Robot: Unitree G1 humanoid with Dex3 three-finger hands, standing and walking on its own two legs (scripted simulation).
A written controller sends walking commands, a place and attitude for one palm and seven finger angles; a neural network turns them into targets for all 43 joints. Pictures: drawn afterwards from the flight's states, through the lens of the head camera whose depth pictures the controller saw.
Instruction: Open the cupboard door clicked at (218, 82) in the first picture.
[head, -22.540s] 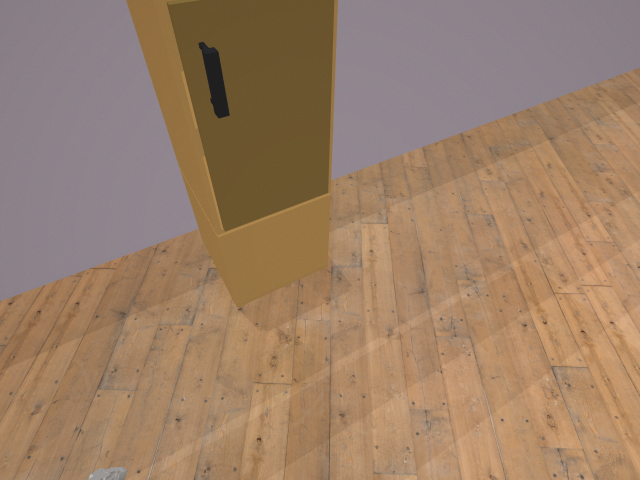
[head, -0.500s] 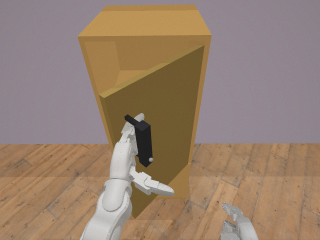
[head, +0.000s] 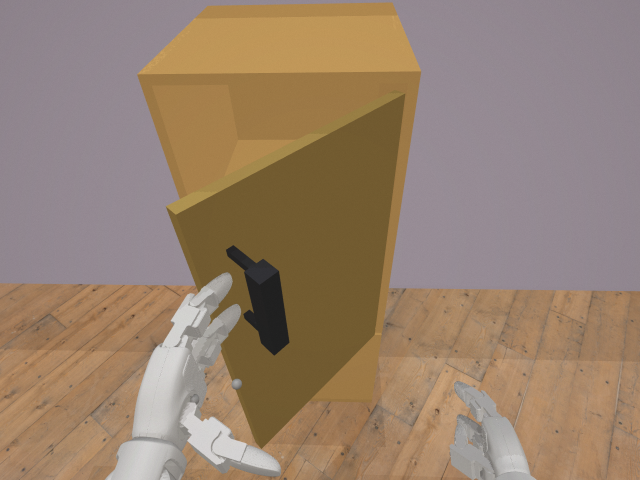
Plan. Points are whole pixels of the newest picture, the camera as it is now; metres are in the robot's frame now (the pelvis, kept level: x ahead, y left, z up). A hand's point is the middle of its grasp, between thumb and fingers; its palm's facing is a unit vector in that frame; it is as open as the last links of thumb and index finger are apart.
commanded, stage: slide the hand sideways off the handle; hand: left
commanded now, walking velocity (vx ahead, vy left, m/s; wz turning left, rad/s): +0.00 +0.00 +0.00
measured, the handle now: (256, 299) +0.29 +0.11 +0.12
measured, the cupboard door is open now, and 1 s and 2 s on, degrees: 48 48 48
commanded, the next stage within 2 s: draw the hand back to the body in 0.34 s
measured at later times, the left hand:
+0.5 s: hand (187, 427) +0.14 +0.14 +0.12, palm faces +0.05 -1.00 -0.04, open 16.3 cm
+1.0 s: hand (128, 398) +0.15 +0.19 +0.14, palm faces +0.11 -0.98 -0.17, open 16.0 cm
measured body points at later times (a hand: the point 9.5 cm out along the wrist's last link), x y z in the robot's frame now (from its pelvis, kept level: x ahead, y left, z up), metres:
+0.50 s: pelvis -0.01 +0.00 -0.01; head -0.03 -0.02 +0.44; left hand +0.13 +0.19 +0.12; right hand +0.19 -0.21 -0.07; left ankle -0.01 +0.12 -0.72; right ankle +0.00 -0.09 -0.72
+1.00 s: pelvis -0.01 +0.02 +0.00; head -0.05 +0.00 +0.44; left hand +0.14 +0.24 +0.15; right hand +0.19 -0.18 -0.06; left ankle -0.01 +0.12 -0.72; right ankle +0.00 -0.09 -0.72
